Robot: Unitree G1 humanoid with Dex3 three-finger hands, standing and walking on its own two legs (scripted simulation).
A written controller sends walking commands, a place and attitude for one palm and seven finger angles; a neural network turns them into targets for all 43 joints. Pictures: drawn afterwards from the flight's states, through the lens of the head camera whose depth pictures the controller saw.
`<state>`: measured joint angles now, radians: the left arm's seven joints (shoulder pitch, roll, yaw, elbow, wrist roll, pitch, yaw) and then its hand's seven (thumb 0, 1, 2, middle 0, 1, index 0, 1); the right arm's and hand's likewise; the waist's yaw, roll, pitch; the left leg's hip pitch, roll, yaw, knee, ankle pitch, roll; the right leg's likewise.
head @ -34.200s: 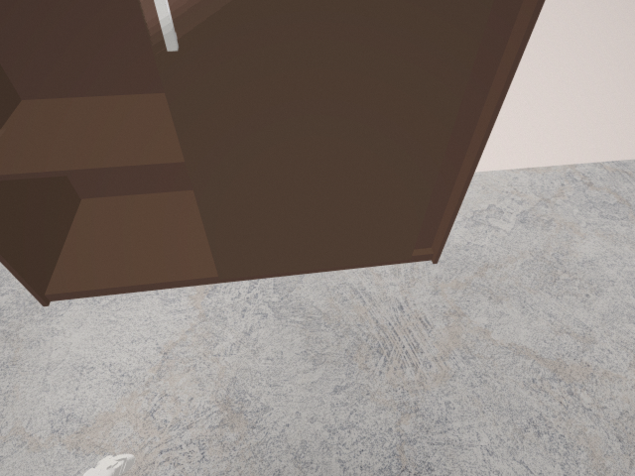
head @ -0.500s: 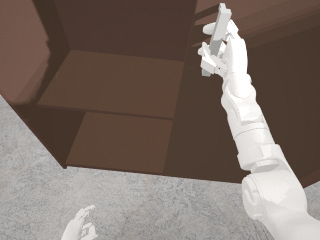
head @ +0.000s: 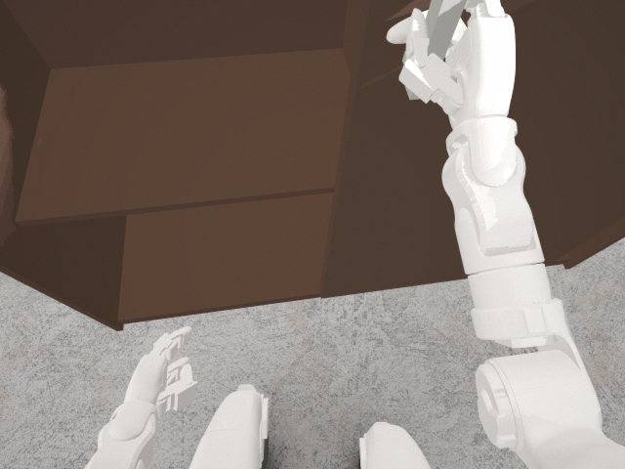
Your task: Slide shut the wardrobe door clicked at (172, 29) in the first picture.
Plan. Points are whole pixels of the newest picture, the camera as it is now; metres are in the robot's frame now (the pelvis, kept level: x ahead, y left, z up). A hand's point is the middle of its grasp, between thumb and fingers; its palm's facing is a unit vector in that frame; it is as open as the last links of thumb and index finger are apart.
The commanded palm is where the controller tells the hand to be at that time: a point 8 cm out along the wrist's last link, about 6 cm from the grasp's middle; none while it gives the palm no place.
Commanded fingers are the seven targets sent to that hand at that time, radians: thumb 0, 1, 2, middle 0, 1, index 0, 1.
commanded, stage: step sideways, sliding the door along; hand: right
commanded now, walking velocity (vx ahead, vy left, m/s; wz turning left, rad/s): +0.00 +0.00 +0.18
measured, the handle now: (434, 10) +0.49 -0.12 +0.24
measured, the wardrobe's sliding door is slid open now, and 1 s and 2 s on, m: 0.62 0.44 0.25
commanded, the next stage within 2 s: none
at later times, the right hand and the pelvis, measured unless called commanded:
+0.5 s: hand (347, 64) +0.45 -0.04 +0.22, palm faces +0.19 +0.98 -0.08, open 6.5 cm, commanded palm +0.41 +0.02 +0.22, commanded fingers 0.00 -0.90 -0.90 0.45 1.40 0.45 1.40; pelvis +0.08 +0.10 +0.01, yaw -4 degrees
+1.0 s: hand (226, 92) +0.42 +0.07 +0.21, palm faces -0.16 +0.98 -0.08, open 7.5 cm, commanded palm +0.41 +0.07 +0.21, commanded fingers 0.00 -0.90 -0.90 0.45 1.40 0.45 1.40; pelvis +0.10 +0.11 +0.02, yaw +1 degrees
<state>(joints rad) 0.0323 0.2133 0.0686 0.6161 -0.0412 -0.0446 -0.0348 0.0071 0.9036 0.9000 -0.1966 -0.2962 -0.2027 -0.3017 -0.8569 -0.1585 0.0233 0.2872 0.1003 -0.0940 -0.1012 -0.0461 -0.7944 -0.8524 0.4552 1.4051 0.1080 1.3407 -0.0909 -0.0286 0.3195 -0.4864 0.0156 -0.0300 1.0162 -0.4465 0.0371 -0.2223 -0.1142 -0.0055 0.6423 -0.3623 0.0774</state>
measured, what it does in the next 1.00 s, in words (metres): steps to the left: left foot, then right foot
